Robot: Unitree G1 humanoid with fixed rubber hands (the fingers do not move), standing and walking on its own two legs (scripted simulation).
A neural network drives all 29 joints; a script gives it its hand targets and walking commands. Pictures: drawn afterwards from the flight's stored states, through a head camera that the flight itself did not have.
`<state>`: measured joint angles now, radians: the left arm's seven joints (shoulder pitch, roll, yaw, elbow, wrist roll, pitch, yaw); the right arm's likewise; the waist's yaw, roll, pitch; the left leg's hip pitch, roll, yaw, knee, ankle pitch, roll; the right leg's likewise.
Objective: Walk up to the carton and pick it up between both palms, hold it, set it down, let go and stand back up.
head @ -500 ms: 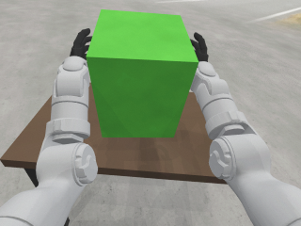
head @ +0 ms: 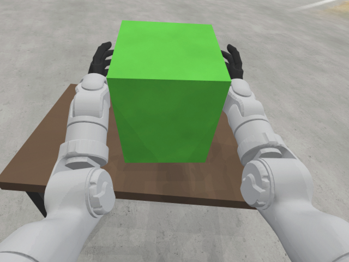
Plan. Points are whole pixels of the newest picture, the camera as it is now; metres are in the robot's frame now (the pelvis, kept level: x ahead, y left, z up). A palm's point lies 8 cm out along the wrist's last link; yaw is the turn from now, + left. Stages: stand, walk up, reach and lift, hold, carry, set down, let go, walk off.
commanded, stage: set down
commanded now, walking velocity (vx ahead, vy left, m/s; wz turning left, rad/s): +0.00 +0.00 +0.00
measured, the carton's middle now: (166, 96) +0.42 +0.01 +0.19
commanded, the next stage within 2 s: none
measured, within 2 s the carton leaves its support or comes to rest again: neither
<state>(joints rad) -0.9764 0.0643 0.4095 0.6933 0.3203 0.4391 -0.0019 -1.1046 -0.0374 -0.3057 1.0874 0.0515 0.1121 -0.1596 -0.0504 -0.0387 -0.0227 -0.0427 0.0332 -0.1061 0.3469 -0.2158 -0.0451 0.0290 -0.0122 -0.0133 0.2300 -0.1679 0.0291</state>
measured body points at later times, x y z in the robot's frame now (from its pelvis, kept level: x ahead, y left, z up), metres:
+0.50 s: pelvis +0.00 +0.00 +0.00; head -0.03 +0.03 +0.45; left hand +0.44 +0.15 +0.21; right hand +0.43 -0.14 +0.23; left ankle -0.01 +0.15 -0.75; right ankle -0.02 -0.14 -0.75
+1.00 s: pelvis +0.01 +0.00 +0.00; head +0.00 +0.02 +0.45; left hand +0.45 +0.15 +0.18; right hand +0.45 -0.14 +0.20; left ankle -0.01 +0.15 -0.75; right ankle -0.02 -0.14 -0.75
